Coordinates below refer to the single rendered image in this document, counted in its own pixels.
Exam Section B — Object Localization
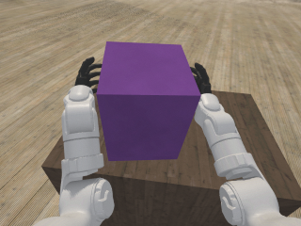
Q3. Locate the left robot hand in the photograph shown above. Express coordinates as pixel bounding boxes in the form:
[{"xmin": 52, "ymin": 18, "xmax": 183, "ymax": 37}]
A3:
[{"xmin": 74, "ymin": 56, "xmax": 103, "ymax": 94}]

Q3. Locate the left robot forearm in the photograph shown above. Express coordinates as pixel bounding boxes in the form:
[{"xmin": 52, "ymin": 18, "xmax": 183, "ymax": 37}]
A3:
[{"xmin": 58, "ymin": 85, "xmax": 104, "ymax": 214}]

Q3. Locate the left robot upper arm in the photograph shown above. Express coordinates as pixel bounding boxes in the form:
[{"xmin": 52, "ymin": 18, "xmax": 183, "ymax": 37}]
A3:
[{"xmin": 33, "ymin": 177, "xmax": 115, "ymax": 226}]

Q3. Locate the pedestal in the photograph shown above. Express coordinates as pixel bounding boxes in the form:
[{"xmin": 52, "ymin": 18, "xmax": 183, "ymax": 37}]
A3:
[{"xmin": 41, "ymin": 84, "xmax": 301, "ymax": 226}]

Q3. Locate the right robot upper arm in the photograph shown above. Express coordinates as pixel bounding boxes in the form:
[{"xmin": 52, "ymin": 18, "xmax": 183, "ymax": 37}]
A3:
[{"xmin": 219, "ymin": 176, "xmax": 301, "ymax": 226}]

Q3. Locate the carton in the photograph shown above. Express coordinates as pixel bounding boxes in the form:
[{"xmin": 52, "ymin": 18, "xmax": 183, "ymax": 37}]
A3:
[{"xmin": 96, "ymin": 41, "xmax": 201, "ymax": 161}]

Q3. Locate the right robot hand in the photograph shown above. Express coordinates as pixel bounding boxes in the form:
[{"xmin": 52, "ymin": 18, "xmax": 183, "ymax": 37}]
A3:
[{"xmin": 190, "ymin": 62, "xmax": 212, "ymax": 94}]

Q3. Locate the right robot forearm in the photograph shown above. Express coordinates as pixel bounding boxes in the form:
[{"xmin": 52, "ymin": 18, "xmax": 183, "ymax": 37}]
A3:
[{"xmin": 194, "ymin": 93, "xmax": 279, "ymax": 211}]

